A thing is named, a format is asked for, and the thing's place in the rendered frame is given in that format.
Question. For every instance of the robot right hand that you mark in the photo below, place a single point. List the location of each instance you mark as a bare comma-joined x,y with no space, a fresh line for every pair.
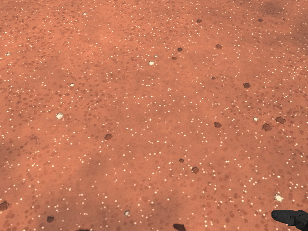
299,218

